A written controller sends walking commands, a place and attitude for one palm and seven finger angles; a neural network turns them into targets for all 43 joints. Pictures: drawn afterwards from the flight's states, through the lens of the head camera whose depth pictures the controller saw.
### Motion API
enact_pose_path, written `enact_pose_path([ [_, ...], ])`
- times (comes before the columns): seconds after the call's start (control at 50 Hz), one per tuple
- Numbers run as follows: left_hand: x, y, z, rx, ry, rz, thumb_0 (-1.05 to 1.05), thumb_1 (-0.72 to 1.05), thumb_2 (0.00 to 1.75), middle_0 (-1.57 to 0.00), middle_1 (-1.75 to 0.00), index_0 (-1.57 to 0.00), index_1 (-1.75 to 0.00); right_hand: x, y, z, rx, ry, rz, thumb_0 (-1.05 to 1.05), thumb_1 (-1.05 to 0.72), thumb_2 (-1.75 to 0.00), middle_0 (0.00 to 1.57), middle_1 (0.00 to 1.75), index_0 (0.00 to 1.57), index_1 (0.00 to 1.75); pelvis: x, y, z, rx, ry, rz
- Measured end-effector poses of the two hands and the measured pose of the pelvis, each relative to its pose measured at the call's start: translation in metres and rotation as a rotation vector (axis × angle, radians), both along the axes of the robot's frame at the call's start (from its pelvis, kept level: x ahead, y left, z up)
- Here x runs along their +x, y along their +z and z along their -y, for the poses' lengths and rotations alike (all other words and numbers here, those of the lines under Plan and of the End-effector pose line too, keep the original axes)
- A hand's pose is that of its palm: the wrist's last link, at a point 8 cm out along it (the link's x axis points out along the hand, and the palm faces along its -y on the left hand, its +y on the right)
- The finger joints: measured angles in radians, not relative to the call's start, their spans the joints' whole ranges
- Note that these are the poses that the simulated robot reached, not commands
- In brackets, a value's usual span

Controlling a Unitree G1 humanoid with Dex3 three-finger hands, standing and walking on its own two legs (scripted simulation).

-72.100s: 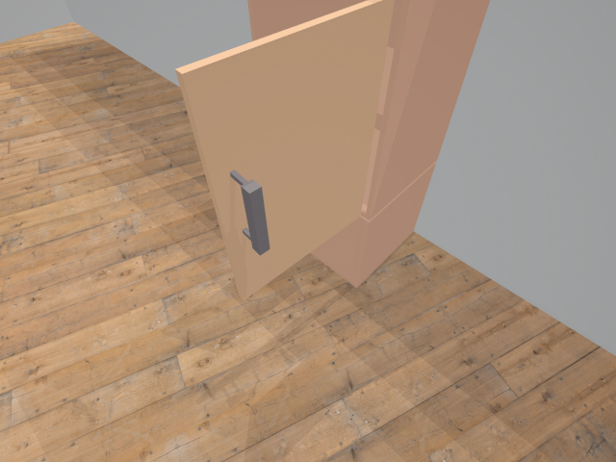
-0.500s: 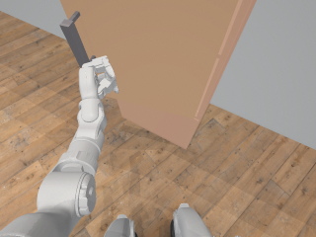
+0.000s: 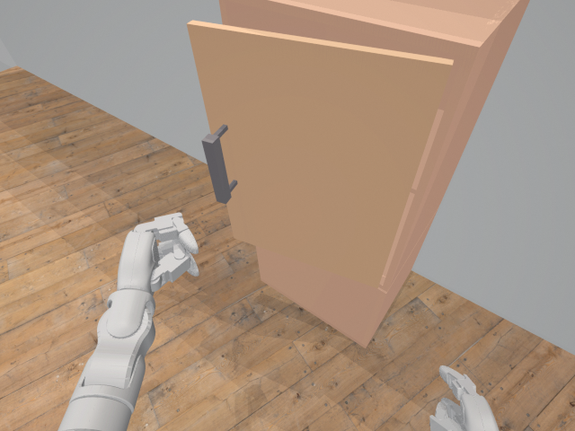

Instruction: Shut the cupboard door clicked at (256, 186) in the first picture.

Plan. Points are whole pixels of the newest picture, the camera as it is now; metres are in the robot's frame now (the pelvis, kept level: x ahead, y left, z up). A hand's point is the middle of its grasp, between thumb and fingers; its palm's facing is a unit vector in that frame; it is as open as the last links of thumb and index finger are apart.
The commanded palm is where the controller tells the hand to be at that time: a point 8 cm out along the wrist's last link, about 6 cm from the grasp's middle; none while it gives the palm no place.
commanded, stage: draw the hand back to the body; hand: left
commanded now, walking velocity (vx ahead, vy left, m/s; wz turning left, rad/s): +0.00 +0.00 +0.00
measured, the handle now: (223, 165) +0.64 +0.18 -0.02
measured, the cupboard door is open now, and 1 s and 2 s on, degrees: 13 13 13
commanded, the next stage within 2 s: step back with the hand held close in 0.94 s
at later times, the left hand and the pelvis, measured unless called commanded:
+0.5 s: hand (41, 296) +0.22 +0.27 +0.16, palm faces +0.44 -0.81 -0.39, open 5.6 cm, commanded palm +0.17 +0.30 +0.18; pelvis +0.02 +0.01 +0.02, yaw +1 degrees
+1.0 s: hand (11, 313) +0.20 +0.27 +0.18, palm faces +0.49 -0.77 -0.41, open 7.4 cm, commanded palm +0.15 +0.30 +0.19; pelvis +0.01 +0.00 +0.02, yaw +1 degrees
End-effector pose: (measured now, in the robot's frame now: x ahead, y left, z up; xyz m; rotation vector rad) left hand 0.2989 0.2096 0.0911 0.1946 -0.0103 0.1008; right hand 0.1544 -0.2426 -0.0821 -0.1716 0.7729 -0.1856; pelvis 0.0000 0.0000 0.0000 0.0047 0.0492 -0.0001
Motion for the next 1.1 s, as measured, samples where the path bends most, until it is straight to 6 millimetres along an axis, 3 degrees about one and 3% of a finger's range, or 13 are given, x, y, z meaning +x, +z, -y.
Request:
enact_pose_path([
  [0.12, -0.031, 0.021, -0.027, 0.053, 0.096, -0.006, 0.02, 0.90, 0.90, -1.03, -1.21, -1.04, -1.20, 0.036, 0.020, -0.025, 0.014, 0.077, 0.075, 0.01, -0.91, -0.89, 0.20, 0.30, 0.20, 0.30, 0.007, 0.011, -0.002, -0.004, 0.011, 0.063],
  [0.24, -0.061, 0.042, -0.048, 0.092, 0.175, 0.018, 0.02, 0.90, 0.90, -0.87, -1.04, -0.88, -1.03, 0.052, 0.026, -0.045, 0.035, 0.147, 0.099, 0.01, -0.91, -0.89, 0.20, 0.30, 0.20, 0.30, 0.015, 0.017, -0.005, -0.006, 0.019, 0.096],
  [0.4, -0.097, 0.069, -0.074, 0.177, 0.277, 0.054, 0.02, 0.89, 0.90, -0.66, -0.80, -0.66, -0.79, 0.052, 0.019, -0.052, 0.049, 0.176, 0.075, 0.02, -0.91, -0.89, 0.20, 0.30, 0.20, 0.30, 0.022, 0.019, -0.006, -0.008, 0.024, 0.112],
  [0.64, -0.149, 0.111, -0.106, 0.336, 0.417, 0.135, 0.02, 0.89, 0.90, -0.34, -0.45, -0.34, -0.44, 0.043, 0.014, -0.035, 0.028, 0.145, 0.076, 0.02, -0.91, -0.89, 0.20, 0.30, 0.20, 0.30, 0.023, 0.019, -0.006, -0.009, 0.022, 0.118],
  [0.82, -0.150, 0.096, -0.100, 0.275, 0.415, 0.125, 0.02, 0.89, 0.90, -0.23, -0.33, -0.23, -0.32, 0.035, 0.017, -0.027, 0.001, 0.133, 0.089, 0.02, -0.91, -0.89, 0.20, 0.30, 0.20, 0.30, 0.014, 0.019, -0.004, -0.005, 0.021, 0.128],
  [1.1, -0.149, 0.103, -0.097, 0.298, 0.378, 0.157, 0.02, 0.89, 0.90, -0.21, -0.31, -0.21, -0.30, 0.024, 0.019, -0.029, 0.016, 0.115, 0.100, 0.02, -0.91, -0.89, 0.20, 0.30, 0.20, 0.30, 0.009, 0.019, -0.002, -0.010, 0.010, 0.129],
])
